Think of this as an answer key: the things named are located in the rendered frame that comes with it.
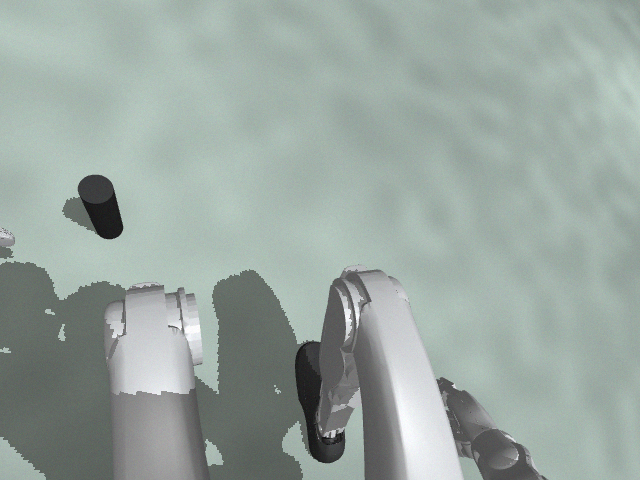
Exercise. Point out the right robot arm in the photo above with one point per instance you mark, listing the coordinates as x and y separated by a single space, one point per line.
499 457

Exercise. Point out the right robot foot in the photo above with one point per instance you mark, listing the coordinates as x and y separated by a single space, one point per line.
308 380

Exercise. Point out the can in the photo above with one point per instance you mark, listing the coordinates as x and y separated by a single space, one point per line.
98 196

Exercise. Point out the right robot hand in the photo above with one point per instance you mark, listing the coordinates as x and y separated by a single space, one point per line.
466 415

